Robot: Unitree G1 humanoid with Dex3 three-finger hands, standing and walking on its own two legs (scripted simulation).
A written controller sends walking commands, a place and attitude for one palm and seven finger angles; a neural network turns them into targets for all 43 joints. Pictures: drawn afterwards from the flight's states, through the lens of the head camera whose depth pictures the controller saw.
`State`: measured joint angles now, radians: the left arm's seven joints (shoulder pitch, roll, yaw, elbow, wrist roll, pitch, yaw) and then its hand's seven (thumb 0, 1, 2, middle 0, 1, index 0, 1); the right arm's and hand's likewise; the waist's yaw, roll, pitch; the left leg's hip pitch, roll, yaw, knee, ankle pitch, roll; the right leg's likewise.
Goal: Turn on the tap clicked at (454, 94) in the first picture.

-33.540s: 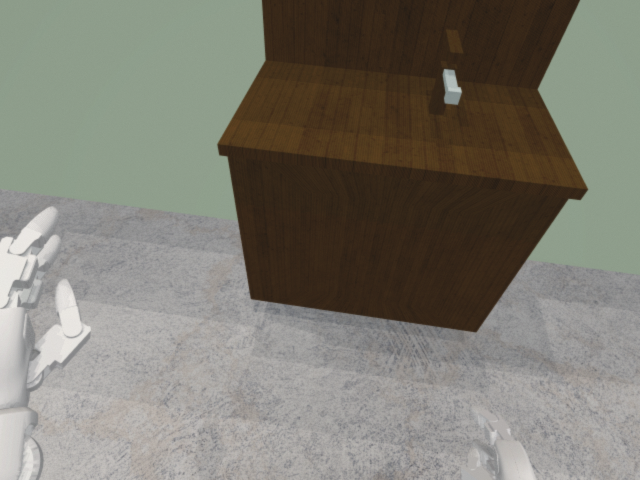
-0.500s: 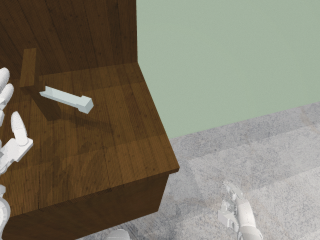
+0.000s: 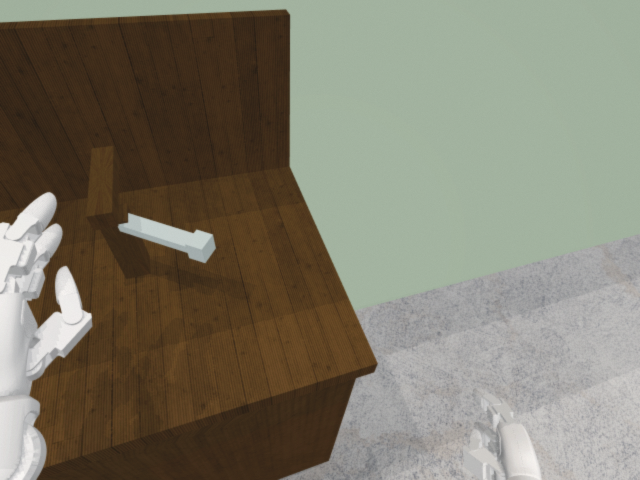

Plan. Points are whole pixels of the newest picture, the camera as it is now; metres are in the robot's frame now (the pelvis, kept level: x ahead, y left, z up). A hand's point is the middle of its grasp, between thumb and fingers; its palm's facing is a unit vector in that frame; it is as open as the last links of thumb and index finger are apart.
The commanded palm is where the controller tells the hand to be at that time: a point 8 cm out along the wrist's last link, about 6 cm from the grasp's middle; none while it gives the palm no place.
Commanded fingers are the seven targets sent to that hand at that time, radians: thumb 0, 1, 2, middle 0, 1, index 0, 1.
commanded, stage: come to a stop and stand still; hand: left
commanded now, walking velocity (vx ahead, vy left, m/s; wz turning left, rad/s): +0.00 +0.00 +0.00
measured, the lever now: (200, 246) +0.38 +0.19 +0.08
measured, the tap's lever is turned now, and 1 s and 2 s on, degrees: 53 53 53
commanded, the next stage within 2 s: look again from close up in 0.16 s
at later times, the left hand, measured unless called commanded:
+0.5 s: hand (76, 291) +0.24 +0.25 +0.16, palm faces +0.34 -0.82 -0.45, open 7.4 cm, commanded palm +0.17 +0.29 +0.17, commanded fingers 0.00 0.90 0.90 -0.20 -0.30 -0.20 -0.30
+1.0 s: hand (57, 325) +0.21 +0.26 +0.15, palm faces +0.28 -0.82 -0.50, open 7.4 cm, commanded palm +0.15 +0.29 +0.17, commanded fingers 0.00 0.90 0.90 -0.20 -0.30 -0.20 -0.30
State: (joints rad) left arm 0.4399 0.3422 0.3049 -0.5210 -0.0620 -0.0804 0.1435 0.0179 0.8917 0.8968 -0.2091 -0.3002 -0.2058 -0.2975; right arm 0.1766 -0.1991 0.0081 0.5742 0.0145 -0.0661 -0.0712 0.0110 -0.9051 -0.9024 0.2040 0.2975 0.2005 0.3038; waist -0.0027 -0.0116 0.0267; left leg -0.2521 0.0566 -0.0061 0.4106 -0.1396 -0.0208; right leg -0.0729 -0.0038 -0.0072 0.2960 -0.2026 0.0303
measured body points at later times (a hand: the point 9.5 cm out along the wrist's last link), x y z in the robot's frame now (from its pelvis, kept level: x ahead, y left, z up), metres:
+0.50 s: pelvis +0.01 +0.01 -0.01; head +0.04 +0.02 +0.44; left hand +0.22 +0.29 +0.19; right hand +0.18 -0.21 -0.09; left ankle +0.05 +0.13 -0.74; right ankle -0.03 -0.14 -0.74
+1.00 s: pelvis -0.02 +0.02 -0.01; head +0.06 +0.05 +0.43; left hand +0.19 +0.30 +0.18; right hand +0.20 -0.19 -0.08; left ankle +0.05 +0.13 -0.75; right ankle -0.03 -0.14 -0.74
